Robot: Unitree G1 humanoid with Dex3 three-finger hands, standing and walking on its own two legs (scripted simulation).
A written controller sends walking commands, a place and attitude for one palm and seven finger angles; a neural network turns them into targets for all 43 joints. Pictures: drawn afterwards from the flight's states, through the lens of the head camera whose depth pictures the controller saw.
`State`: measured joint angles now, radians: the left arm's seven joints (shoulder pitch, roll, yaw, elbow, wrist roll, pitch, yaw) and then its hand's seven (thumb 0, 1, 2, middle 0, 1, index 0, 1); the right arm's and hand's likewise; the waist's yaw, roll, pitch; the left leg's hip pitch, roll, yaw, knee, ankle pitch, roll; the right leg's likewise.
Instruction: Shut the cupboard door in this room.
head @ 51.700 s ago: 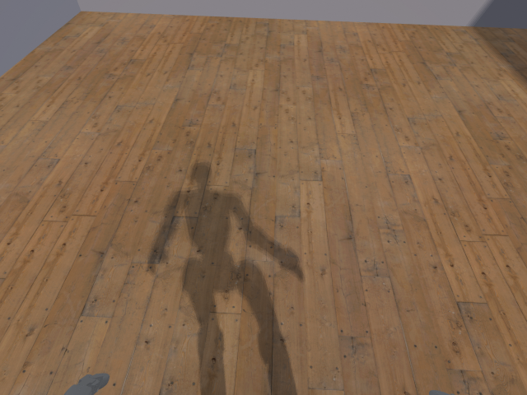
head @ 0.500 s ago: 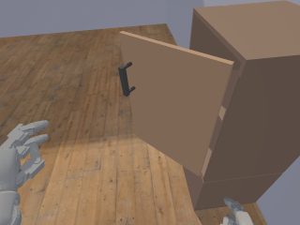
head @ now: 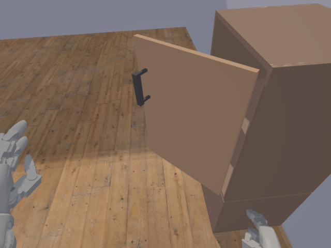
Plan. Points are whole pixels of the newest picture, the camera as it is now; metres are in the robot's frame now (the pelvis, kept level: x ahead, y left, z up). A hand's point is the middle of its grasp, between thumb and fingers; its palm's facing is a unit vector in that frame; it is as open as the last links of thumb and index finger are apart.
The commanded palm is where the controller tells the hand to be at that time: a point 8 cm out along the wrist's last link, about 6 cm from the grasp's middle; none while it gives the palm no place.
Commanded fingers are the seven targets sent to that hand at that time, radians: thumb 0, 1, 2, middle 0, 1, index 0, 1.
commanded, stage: step back with the hand held close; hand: left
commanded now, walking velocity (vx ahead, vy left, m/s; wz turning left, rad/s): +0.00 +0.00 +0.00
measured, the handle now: (142, 87) +0.63 +0.17 +0.07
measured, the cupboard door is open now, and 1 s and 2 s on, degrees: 45 45 45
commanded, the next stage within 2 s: stop stepping back and stand still in 1.26 s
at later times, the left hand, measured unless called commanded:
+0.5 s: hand (16, 185) +0.17 +0.29 +0.16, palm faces +0.35 -0.77 -0.53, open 7.4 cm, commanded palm +0.11 +0.33 +0.17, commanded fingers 0.00 0.90 0.90 -0.20 -0.30 -0.20 -0.30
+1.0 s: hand out of the picture +0.05 +0.29 +0.17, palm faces +0.50 -0.76 -0.42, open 7.4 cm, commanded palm +0.00 +0.33 +0.17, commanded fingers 0.00 0.90 0.90 -0.20 -0.30 -0.20 -0.30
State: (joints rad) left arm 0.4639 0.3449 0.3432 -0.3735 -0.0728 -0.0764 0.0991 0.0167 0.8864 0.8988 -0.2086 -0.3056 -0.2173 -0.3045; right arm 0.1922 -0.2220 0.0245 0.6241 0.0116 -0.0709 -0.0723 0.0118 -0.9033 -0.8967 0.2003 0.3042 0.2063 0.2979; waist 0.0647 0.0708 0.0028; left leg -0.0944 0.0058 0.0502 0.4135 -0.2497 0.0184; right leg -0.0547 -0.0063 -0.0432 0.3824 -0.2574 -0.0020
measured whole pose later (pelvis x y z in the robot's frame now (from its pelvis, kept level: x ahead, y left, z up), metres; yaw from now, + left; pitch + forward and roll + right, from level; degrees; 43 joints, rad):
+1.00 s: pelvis -0.13 +0.02 -0.03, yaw +3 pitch -1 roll -1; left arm 0.50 0.40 0.44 -0.53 -0.03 -0.26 0.15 0.01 0.88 0.90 -0.21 -0.30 -0.22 -0.30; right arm 0.22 -0.23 -0.01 0.61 0.00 -0.04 -0.05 0.01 -0.90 -0.90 0.20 0.30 0.21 0.30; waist 0.01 -0.01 0.02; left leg -0.48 -0.02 0.04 0.74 -0.40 0.02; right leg -0.43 0.00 0.02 0.62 -0.18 0.03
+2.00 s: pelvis -0.29 +0.09 +0.00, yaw -6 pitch +0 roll -3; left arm 0.68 0.52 0.48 -0.68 -0.05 -0.24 0.13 0.02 0.88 0.90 -0.21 -0.30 -0.21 -0.30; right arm 0.29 -0.11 0.04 0.61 -0.02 -0.14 -0.03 0.01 -0.90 -0.90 0.20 0.30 0.21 0.30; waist -0.05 -0.02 -0.01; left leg -0.38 0.01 0.07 0.41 -0.12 0.04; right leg -0.24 0.08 -0.10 0.65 -0.48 -0.02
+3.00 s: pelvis -0.33 +0.16 -0.01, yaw -5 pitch -1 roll -2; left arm 0.53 0.40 0.43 -0.45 -0.03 -0.21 0.17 0.01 0.89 0.90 -0.21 -0.30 -0.21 -0.30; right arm 0.24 -0.19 0.03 0.63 0.01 -0.10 -0.07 0.01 -0.90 -0.90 0.20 0.30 0.21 0.30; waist 0.00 0.03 -0.03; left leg -0.31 0.05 0.05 0.51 -0.19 0.01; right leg -0.18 -0.02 -0.09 0.43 -0.23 0.02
